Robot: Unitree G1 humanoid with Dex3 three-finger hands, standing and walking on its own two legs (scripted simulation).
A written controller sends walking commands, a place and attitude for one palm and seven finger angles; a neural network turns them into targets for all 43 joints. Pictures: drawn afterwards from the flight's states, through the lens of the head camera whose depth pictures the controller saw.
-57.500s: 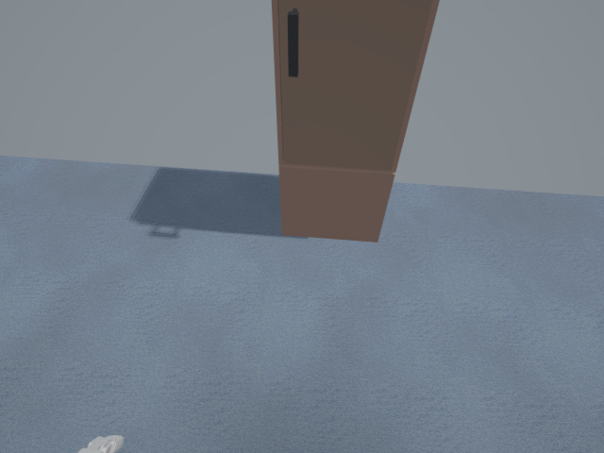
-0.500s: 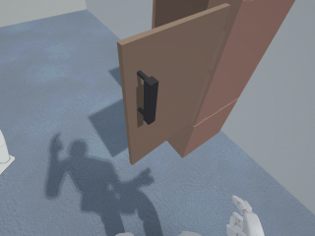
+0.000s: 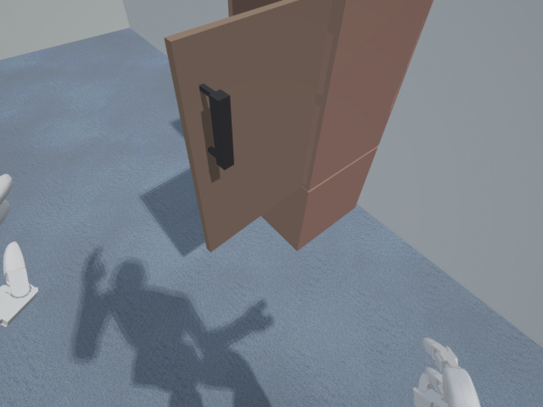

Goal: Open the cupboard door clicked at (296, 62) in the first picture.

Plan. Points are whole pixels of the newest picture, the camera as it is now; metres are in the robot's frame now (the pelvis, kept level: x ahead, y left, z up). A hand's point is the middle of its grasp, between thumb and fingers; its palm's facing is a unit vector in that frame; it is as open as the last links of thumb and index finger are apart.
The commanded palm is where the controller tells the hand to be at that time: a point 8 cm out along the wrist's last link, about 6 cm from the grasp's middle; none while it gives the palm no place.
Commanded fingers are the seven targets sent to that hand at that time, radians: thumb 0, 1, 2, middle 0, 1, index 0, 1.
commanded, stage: stop stepping back and stand still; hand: left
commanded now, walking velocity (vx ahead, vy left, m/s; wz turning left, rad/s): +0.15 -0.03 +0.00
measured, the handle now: (215, 127) +0.57 +0.13 +0.09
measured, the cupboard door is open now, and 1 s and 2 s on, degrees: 94 94 94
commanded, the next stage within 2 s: let the arm hang, fingers relaxed in 1.24 s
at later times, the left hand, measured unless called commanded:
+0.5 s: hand out of the picture +0.12 +0.25 +0.16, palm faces +0.44 -0.79 -0.43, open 7.5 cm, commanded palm +0.06 +0.29 +0.18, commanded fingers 0.00 0.90 0.90 -0.20 -0.30 -0.20 -0.30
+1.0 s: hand out of the picture +0.12 +0.29 +0.16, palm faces +0.41 -0.77 -0.50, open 7.5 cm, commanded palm +0.07 +0.33 +0.18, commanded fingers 0.00 0.90 0.90 -0.20 -0.30 -0.20 -0.30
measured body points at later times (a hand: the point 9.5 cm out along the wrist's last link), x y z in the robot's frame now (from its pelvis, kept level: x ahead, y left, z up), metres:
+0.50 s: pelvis -0.07 -0.01 +0.00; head -0.07 -0.01 +0.45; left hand +0.10 +0.29 +0.19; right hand +0.08 -0.26 -0.09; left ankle -0.07 +0.14 -0.72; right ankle -0.04 -0.09 -0.73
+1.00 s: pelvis -0.07 +0.02 +0.00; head -0.05 +0.03 +0.45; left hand +0.10 +0.33 +0.19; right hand +0.11 -0.19 -0.08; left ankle -0.07 +0.14 -0.73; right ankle -0.04 -0.09 -0.73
